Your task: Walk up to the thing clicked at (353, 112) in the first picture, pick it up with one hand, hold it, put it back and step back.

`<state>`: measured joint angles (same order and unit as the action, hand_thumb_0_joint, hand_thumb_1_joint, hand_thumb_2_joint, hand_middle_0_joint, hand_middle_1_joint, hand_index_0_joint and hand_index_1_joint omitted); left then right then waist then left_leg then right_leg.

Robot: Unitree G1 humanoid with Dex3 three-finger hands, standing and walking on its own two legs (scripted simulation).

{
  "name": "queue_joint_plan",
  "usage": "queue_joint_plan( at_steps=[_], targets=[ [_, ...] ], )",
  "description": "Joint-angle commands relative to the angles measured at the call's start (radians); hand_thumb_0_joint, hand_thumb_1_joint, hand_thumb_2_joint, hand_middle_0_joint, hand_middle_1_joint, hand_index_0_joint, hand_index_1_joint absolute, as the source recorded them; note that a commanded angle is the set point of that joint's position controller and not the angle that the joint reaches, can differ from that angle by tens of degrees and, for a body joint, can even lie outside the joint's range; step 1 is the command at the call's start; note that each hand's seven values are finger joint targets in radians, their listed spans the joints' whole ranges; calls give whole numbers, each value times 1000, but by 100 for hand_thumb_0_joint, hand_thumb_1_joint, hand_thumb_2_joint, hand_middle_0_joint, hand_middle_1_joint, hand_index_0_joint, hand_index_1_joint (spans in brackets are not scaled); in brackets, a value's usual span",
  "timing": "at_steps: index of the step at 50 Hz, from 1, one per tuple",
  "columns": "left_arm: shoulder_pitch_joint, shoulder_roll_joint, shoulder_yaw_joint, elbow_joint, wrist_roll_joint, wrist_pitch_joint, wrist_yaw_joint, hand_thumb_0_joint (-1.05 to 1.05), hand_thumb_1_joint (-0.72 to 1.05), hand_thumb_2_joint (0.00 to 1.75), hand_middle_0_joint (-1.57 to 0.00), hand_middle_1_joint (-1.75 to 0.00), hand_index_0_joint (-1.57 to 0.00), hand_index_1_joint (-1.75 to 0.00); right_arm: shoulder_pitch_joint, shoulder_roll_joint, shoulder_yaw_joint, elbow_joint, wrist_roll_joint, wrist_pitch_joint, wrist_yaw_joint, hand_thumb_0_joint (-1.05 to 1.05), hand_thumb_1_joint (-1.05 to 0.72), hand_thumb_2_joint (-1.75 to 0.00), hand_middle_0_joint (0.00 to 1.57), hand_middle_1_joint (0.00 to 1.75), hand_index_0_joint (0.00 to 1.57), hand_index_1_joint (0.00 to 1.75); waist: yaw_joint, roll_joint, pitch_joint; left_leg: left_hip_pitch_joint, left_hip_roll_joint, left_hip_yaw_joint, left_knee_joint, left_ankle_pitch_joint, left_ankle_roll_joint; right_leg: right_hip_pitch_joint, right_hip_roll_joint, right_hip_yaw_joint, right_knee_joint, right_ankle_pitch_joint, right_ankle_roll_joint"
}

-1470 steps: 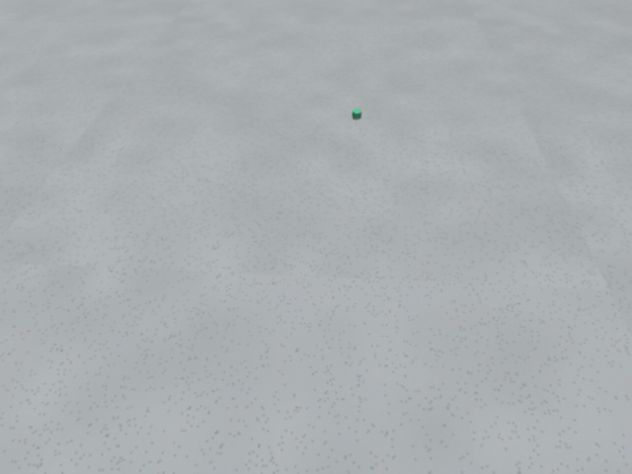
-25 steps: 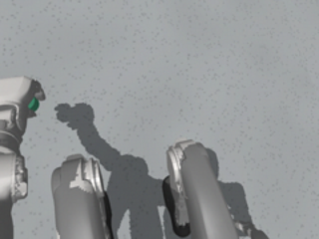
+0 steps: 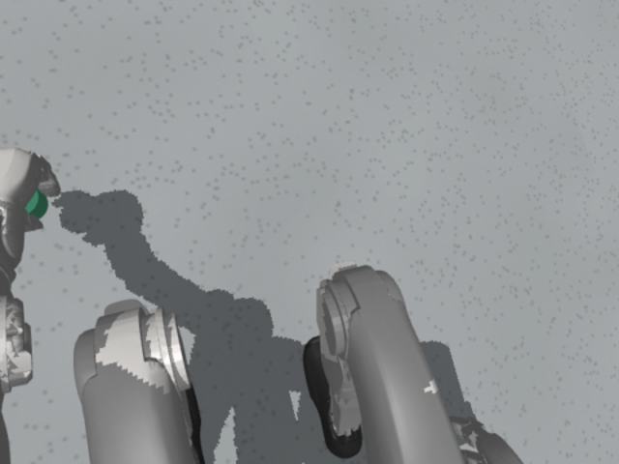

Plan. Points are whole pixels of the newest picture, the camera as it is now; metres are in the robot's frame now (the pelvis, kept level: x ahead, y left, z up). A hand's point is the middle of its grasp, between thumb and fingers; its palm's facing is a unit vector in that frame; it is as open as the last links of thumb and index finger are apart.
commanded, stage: lower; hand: left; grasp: from above
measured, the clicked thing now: (21, 201) +0.47 +0.32 -0.22
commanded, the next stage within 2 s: rest in 0.10 s
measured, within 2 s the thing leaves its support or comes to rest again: rests again in 1.22 s
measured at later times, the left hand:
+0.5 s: hand (40, 211) +0.46 +0.30 -0.24, palm faces -0.46 -0.11 -0.88, open 6.2 cm
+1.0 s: hand (47, 216) +0.45 +0.30 -0.26, palm faces -0.45 -0.12 -0.88, open 6.2 cm
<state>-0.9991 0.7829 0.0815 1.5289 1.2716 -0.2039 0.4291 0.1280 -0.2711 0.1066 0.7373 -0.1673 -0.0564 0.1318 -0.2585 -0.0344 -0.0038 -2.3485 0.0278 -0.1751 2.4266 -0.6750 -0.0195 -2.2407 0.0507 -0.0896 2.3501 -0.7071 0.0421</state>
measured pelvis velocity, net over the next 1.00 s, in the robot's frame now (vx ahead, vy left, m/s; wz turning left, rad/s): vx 0.00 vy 0.00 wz -0.08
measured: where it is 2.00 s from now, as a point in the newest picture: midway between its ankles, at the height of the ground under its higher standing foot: (264, 435)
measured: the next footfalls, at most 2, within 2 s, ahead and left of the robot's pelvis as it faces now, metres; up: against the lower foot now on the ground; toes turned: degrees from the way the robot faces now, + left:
none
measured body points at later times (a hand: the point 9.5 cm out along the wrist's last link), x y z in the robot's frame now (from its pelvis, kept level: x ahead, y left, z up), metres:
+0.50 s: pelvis +0.00 +0.00 -0.02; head +0.27 +0.09 +0.33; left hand +0.48 +0.30 -0.18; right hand +0.05 -0.26 -0.11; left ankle +0.07 +0.13 -0.29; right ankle +0.10 -0.12 -0.29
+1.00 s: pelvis +0.00 +0.00 -0.02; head +0.27 +0.10 +0.32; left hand +0.47 +0.30 -0.21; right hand +0.04 -0.26 -0.09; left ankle +0.07 +0.13 -0.29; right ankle +0.10 -0.12 -0.29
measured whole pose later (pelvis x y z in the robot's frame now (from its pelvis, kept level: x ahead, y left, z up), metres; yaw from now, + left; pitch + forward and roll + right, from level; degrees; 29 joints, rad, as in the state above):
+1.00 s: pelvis +0.00 +0.00 -0.02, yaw -5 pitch +28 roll -13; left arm -1.02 0.96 0.14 1.71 1.29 -0.22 0.59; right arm 0.09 -0.32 0.25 0.70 -0.26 -0.17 0.20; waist -0.35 -0.12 0.13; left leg -2.37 0.03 -0.26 2.54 -0.70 -0.02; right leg -2.24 0.09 -0.16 2.40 -0.69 0.06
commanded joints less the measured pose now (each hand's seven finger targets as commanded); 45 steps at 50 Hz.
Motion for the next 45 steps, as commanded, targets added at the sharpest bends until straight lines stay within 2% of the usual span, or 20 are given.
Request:
queue_joint_plan(
  at_steps=[1,3,4,6,10,17,18,21,23,24,28,31,33,34,35,37,38,42,43,45],
  targets=[
    [-339,269,48,-142,-3,-13,59,0,75,33,-108,-43,-112,-39,221,-267,-68,-4,-6,-10,-9,0,-91,-90,20,30,20,30,-27,360,-682,551,-4,97,-209,198,36,306,25,-106,-216,275,-69],
    [-312,281,52,-104,5,-13,72,0,76,33,-108,-45,-113,-40,208,-267,-62,-8,-10,-14,-7,0,-91,-90,20,30,20,30,-22,360,-677,544,-1,95,-197,196,37,298,29,-107,-207,276,-69],
    [-307,272,44,-84,10,-12,74,0,76,34,-109,-46,-113,-41,216,-268,-59,-6,-15,-16,-3,0,-91,-90,20,30,20,30,-39,343,-648,517,0,99,-182,191,42,313,31,-106,-213,283,-63],
    [-322,320,76,-107,7,-15,88,0,77,36,-108,-47,-113,-42,215,-275,-53,-8,-19,-18,-1,0,-91,-90,20,30,20,30,-25,351,-677,503,0,98,-180,185,42,332,31,-105,-212,275,-63],
    [-303,302,66,-72,8,-2,97,0,83,37,-112,-50,-117,-45,206,-277,-48,-8,-28,-32,8,0,-91,-90,20,30,20,30,-38,358,-645,508,4,93,-173,163,40,306,36,-114,-202,256,-65],
    [-286,321,64,-57,-6,-4,109,0,79,34,-108,-46,-113,-40,198,-290,-24,-14,-36,-44,18,0,-90,-89,20,30,20,30,-46,362,-631,489,8,77,-160,181,39,331,42,-129,-192,276,-63],
    [-279,319,57,-38,-5,-3,109,0,80,34,-109,-45,-114,-39,199,-296,-24,-13,-37,-48,21,0,-90,-90,20,30,20,30,-58,345,-625,488,10,76,-143,188,40,326,44,-130,-190,284,-64],
    [-284,345,76,-57,-4,-7,128,0,81,36,-110,-46,-115,-41,188,-296,-13,-16,-39,-51,24,0,-90,-89,20,30,20,30,-43,383,-648,515,12,71,-155,203,35,340,47,-136,-179,297,-65],
    [-279,331,69,-24,4,-5,134,0,84,37,-112,-45,-117,-40,197,-307,-13,-19,-43,-58,29,0,-90,-90,20,30,20,30,-72,366,-603,510,11,67,-145,209,34,316,48,-146,-172,302,-68],
    [-286,360,84,-27,6,-9,141,0,82,37,-111,-45,-116,-40,190,-317,-11,-20,-45,-59,29,0,-90,-90,20,30,20,30,-72,374,-603,500,13,62,-147,203,33,318,50,-149,-174,294,-69],
    [-281,340,58,0,9,-5,155,0,83,35,-111,-45,-116,-39,179,-308,6,-17,-51,-73,37,0,-90,-90,20,30,20,30,-72,387,-588,503,17,62,-139,188,34,320,55,-148,-173,289,-65],
    [-279,380,89,14,14,-3,168,0,85,38,-112,-47,-118,-41,189,-333,8,-22,-58,-83,41,0,-90,-90,20,30,20,30,-83,400,-577,519,16,56,-136,220,28,323,51,-161,-160,310,-67],
    [-282,388,84,31,15,-3,170,0,85,38,-113,-46,-118,-41,181,-331,7,-19,-61,-88,46,0,-90,-90,20,30,20,30,-95,389,-551,493,20,53,-133,180,32,311,56,-159,-167,280,-66],
    [-294,364,69,18,7,-6,172,0,86,37,-113,-47,-118,-42,176,-329,16,-33,-63,-91,48,0,-90,-90,20,30,20,30,-95,396,-548,488,17,54,-138,182,32,325,55,-160,-176,282,-64],
    [-286,383,85,35,2,-6,178,0,85,35,-112,-46,-118,-41,169,-335,17,-28,-63,-92,47,0,-90,-90,20,30,20,30,-91,389,-550,488,19,48,-143,176,31,318,55,-166,-172,274,-67],
    [-304,366,53,17,5,-8,176,0,85,37,-113,-46,-118,-41,162,-329,25,-33,-67,-103,51,0,-90,-90,20,30,20,30,-101,410,-560,511,22,47,-134,186,31,327,59,-165,-170,292,-63],
    [-284,403,85,25,0,-9,183,0,84,35,-112,-46,-117,-40,167,-344,24,-29,-69,-101,50,0,-90,-90,20,30,20,30,-93,402,-590,522,23,45,-134,204,31,347,60,-168,-171,308,-61],
    [-273,413,85,75,8,-7,189,0,86,39,-114,-46,-119,-41,176,-339,38,-17,-81,-105,59,0,-90,-90,20,30,20,30,-112,384,-536,479,26,41,-116,190,36,348,63,-166,-170,307,-57],
    [-310,361,44,41,-3,-14,189,0,86,39,-114,-45,-119,-41,152,-342,42,-42,-78,-111,58,0,-90,-90,20,30,20,30,-118,389,-531,481,23,39,-125,178,31,329,61,-173,-174,286,-62],
    [-288,401,51,61,-3,-16,192,0,86,35,-112,-47,-118,-41,140,-351,47,-41,-77,-118,59,0,-91,-90,20,30,20,30,-111,408,-523,492,25,35,-131,161,32,330,63,-175,-174,272,-62]
  ],
)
